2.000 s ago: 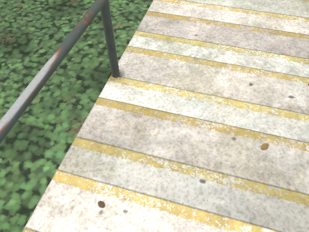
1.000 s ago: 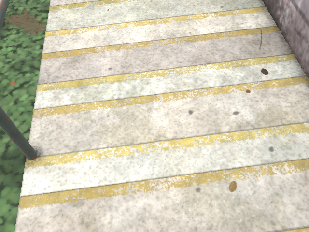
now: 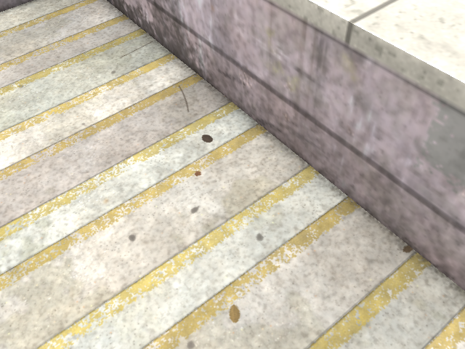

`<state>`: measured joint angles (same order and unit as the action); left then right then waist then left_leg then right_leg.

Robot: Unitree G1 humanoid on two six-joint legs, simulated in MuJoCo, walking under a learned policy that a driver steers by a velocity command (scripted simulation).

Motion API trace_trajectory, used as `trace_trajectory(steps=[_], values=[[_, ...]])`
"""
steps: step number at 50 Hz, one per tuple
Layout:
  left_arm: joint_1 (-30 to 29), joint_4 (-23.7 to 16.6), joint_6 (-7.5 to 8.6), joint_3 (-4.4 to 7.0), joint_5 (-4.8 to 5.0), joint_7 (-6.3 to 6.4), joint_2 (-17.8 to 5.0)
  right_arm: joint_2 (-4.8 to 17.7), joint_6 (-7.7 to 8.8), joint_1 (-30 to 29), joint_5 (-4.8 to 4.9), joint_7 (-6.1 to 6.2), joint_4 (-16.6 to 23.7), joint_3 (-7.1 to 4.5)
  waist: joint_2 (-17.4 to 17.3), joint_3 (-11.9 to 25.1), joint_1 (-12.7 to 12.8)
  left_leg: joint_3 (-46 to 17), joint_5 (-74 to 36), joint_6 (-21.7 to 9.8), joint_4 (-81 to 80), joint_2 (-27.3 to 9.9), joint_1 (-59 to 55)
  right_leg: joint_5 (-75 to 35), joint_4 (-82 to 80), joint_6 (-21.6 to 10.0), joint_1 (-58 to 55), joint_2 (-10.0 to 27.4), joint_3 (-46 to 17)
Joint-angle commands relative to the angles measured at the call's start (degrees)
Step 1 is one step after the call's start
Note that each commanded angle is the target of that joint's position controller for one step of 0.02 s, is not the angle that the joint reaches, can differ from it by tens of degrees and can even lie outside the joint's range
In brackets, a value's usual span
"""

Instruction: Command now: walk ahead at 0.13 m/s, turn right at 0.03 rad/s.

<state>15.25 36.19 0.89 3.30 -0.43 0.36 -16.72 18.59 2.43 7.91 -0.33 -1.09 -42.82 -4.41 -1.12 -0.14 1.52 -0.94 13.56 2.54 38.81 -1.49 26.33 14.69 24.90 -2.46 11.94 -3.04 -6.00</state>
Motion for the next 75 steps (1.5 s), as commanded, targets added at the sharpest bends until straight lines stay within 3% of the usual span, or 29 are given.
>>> trace_trajectory(steps=[1, 4, 5, 6, 8, 14, 21, 22, 23, 24, 25, 28, 33, 39, 43, 46, 47, 48, 49, 50, 52, 56, 63, 69, 70, 71, 72, 73, 75], values=[[-1.90, -2.73, 0.87, 1.85, -0.34, -0.38, -7.95, 3.00, 0.69, -3.71, 0.52, -0.49, 4.48, 0.25, 8.76, 2.89, 0.11, 1.18, -1.90, -0.90, -5.01, 0.26, -6.77, -15.37, -5.58, -9.08, 1.00, 14.34, -9.11], [-1.89, -1.47, 1.49, 0.76, -0.78, -0.42, -5.57, 4.66, 0.32, -2.20, -0.62, -0.17, 4.68, 0.28, 4.50, 2.61, -1.94, -3.18, -17.78, -3.71, -14.86, -1.88, -17.23, -7.55, -1.33, -3.72, 4.59, 10.03, -5.74], [1.43, -1.28, 2.09, 0.87, -2.02, -0.33, -5.53, 9.14, 0.10, -2.81, -0.65, 0.31, 5.86, -0.47, -2.05, 4.13, 1.00, -8.87, -32.97, -6.29, -12.74, -6.95, -20.29, -1.96, 4.04, -0.65, 5.84, 5.12, -1.24], [3.96, -1.26, 2.32, 0.59, -1.94, 0.39, -4.65, 9.68, -0.84, -3.30, -0.10, 0.70, 5.31, -0.65, -8.74, 6.91, 2.65, -12.48, -30.31, -12.00, -11.53, -8.47, -21.68, 0.58, 5.88, 1.94, 7.25, 2.18, 2.52], [-0.93, -1.98, 1.48, 1.14, -0.81, 1.36, -7.12, 6.69, -1.99, -2.11, 0.47, 0.61, 5.91, -0.11, -9.51, 7.03, -0.72, -18.26, -24.13, -14.95, -13.25, -9.39, -20.22, 3.34, 9.95, 3.50, 8.12, 2.04, 4.14], [-3.81, -3.73, 0.07, 1.33, 0.71, 0.76, -6.00, 9.40, -2.42, 1.65, 1.00, 0.88, 6.10, -1.57, -8.26, 8.72, -2.44, -28.07, -32.40, -18.94, -15.72, -14.01, -24.13, 20.06, 23.61, 3.32, 16.23, 1.08, 0.56], [1.49, -0.54, -0.34, 1.75, 0.50, 0.45, -3.94, 7.32, -5.82, -5.66, 2.72, 2.49, 9.02, -2.43, -6.45, 6.39, 1.09, -19.65, -7.97, -8.92, -13.08, -3.76, -8.37, -3.12, -1.12, 3.46, -1.74, 0.17, 4.38], [2.18, -0.98, -0.75, 2.85, -0.44, 0.86, -8.06, 4.26, -5.63, -4.06, 2.16, 2.27, 9.46, -1.81, 0.89, 5.25, -0.16, -15.42, 4.63, -4.96, -5.55, 0.91, -0.86, -1.22, -5.18, 0.48, -6.04, 9.09, -4.42], [1.26, -2.01, -1.15, 4.26, -2.35, 0.71, -14.29, 2.99, -4.97, -3.29, 1.73, 2.27, 10.59, -1.37, 17.37, 2.36, -1.31, -5.88, 18.49, -1.80, 6.89, 9.03, 9.06, -2.31, -11.00, -7.66, -3.56, 22.13, -21.29], [-1.08, -4.07, -0.38, 3.63, -3.80, 0.72, -12.12, 7.03, -4.04, -2.01, 0.99, 2.36, 9.89, -2.64, 14.02, 1.88, -1.11, -7.82, 21.71, -0.33, 19.94, 4.87, 9.67, -3.73, -11.22, -12.55, -0.67, 26.68, -25.01], [-4.48, -4.87, 0.20, 2.60, -3.25, 1.01, -8.88, 8.66, -3.92, -0.53, 1.55, 2.20, 8.25, -3.49, 9.17, 0.66, -2.81, -8.46, 18.30, -0.06, 25.13, 3.85, 9.91, -5.09, -9.97, -11.55, 0.23, 24.13, -19.70], [-7.86, -5.51, 0.89, 1.89, -0.56, 2.20, -6.23, 6.71, -5.04, 2.22, 1.42, 2.35, 5.86, -3.31, 7.09, -0.92, -2.94, -6.77, 9.03, 2.46, 30.53, 2.33, 12.33, -13.12, -7.79, -7.92, -2.83, 17.45, -6.74], [-2.80, -3.55, -0.85, 2.40, -1.18, 2.52, -6.92, 3.92, -5.06, -2.41, 1.64, 1.78, 9.19, -1.81, 8.23, 1.66, 1.51, -2.45, 7.12, 5.03, 21.08, 0.07, 12.52, -23.18, -6.59, -10.86, -12.32, 18.07, -0.64], [-4.38, -1.91, -1.86, 3.67, -0.26, 1.05, -10.09, 3.05, -5.32, -3.11, 1.12, 1.05, 11.70, -1.03, 9.21, 2.37, 1.07, 1.84, 9.57, 3.29, 10.74, -1.56, 3.30, -26.50, -6.41, -11.61, -10.14, 20.43, 3.99], [-5.34, -0.81, -1.52, 4.10, 1.40, 0.29, -10.72, 3.49, -6.03, -2.96, 1.74, 0.17, 12.78, -1.41, 9.87, 2.91, 0.51, 4.25, 8.76, 0.52, 0.91, -0.66, -1.65, -30.25, -3.23, -10.28, -11.09, 21.96, 5.90], [-4.42, 0.99, -0.97, 3.99, 2.91, 0.59, -9.24, 5.98, -5.91, 2.86, 1.38, 0.15, 11.20, -3.01, 6.23, 4.77, -3.17, 3.77, -8.21, -4.32, -16.51, 1.56, -16.63, -23.71, 6.94, -3.11, -5.24, 18.30, 11.63], [-3.97, 0.16, -0.66, 3.29, 0.73, 0.67, -6.69, 12.05, -5.58, 6.46, 1.31, 1.13, 11.12, -4.81, -5.74, 6.86, -3.40, -9.73, -30.16, -8.45, -16.70, -7.56, -29.33, -8.17, 21.50, 2.24, 8.39, 12.86, 16.13], [-7.38, -3.44, -0.68, 2.18, -1.77, 1.23, -4.80, 16.31, -4.62, 5.72, -0.10, 1.31, 12.41, -5.16, -17.45, 7.73, -3.39, -29.54, -41.28, -21.71, -16.83, -21.26, -31.18, 24.71, 34.07, 6.89, 24.01, 3.42, 13.00], [-10.40, -3.11, -1.11, 3.14, -1.16, 1.55, -7.95, 12.11, -3.13, 6.39, -0.57, 0.75, 12.12, -4.04, -8.81, 10.07, -6.50, -27.40, -37.09, -24.59, -18.19, -21.14, -29.05, 25.88, 42.47, 7.29, 24.88, 4.01, 4.11], [-10.26, -2.65, -1.52, 3.36, 0.23, 1.63, -8.55, 10.23, -2.26, 3.73, -0.28, 0.73, 11.36, -3.02, -7.70, 7.01, -4.49, -21.38, -33.36, -21.78, -18.70, -17.85, -26.36, 20.78, 43.60, 6.68, 25.69, 5.14, 2.88], [-8.33, -1.07, -1.71, 4.07, -0.28, 2.50, -9.44, 8.46, -2.34, -1.24, 1.88, 1.29, 11.07, -2.53, -5.16, 3.50, -1.61, -16.53, -26.61, -16.12, -18.95, -11.98, -22.87, 11.78, 39.40, 6.64, 25.59, 6.07, 1.89], [-6.93, -0.17, -1.26, 3.44, -0.08, 1.69, -6.87, 8.74, -3.18, -1.40, 0.77, 2.04, 11.11, -2.21, -5.53, 5.81, -0.74, -15.05, -28.03, -16.18, -18.55, -9.18, -20.27, 5.83, 36.90, 8.08, 20.93, 3.47, 2.52], [-10.75, -1.26, -0.41, 2.70, 0.52, 1.24, -5.85, 10.59, -3.87, -0.22, 0.93, 2.51, 10.67, -2.75, -7.69, 4.10, -2.88, -22.71, -12.95, -15.78, -17.81, -8.00, -17.33, 5.68, 19.62, 8.03, 15.44, 1.71, 0.52], [-6.44, -0.32, 1.19, 2.96, 1.04, -0.22, -5.98, 9.22, -4.71, -2.60, 1.76, 2.33, 11.11, -2.22, -8.42, 6.01, -0.74, -27.85, -19.50, -13.23, -12.29, -6.11, -17.61, 0.46, 2.25, 5.45, 4.79, 0.86, 1.41], [-5.15, 0.20, 1.41, 3.06, 0.67, -0.31, -6.17, 7.99, -4.84, -2.30, 1.97, 2.62, 11.01, -1.76, -7.37, 6.19, 0.00, -26.60, -15.88, -10.87, -10.59, -4.28, -15.36, -7.56, -4.30, 4.32, -0.40, 2.45, 1.34], [-5.03, -0.45, 1.35, 3.42, -0.39, -0.05, -9.00, 5.19, -4.68, 0.80, 1.08, 2.71, 10.71, -0.85, -0.30, 7.96, -1.60, -22.15, -4.11, -7.37, -4.33, -0.71, -10.57, -15.18, -5.86, 1.20, -6.99, 11.32, -6.28], [-7.92, -0.79, 0.78, 3.86, -1.63, 0.03, -12.83, 4.41, -4.17, 3.26, 0.98, 2.76, 11.01, -0.71, 13.69, 4.31, -5.05, -11.39, 15.95, -3.65, 3.93, 8.94, -0.42, -27.31, -6.47, -7.42, -7.37, 20.20, -17.93], [-7.03, -1.02, 1.01, 3.20, -1.90, -0.04, -9.51, 8.76, -3.75, 2.49, 0.18, 3.04, 10.61, -1.95, 14.20, 4.64, -2.47, -9.67, 25.53, -0.51, 16.65, 7.25, 1.00, -28.20, -7.05, -14.72, -4.36, 25.70, -23.28], [-9.49, -0.97, 1.12, 2.32, -0.45, 0.25, -7.30, 10.21, -4.19, 3.18, 0.95, 3.15, 8.49, -3.13, 8.34, 2.51, -3.14, -10.11, 20.08, 1.51, 26.37, 6.08, 2.69, -23.23, -5.89, -12.04, -3.58, 20.20, -15.20]])
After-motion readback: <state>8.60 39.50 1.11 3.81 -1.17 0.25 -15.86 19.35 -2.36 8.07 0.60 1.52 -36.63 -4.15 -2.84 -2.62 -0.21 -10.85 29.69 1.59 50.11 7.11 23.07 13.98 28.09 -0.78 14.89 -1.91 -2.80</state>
